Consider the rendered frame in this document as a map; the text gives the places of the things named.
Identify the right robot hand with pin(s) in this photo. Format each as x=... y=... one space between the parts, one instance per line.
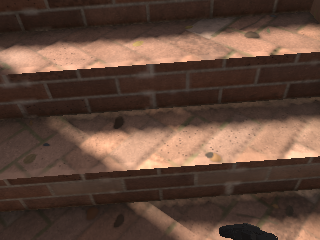
x=245 y=232

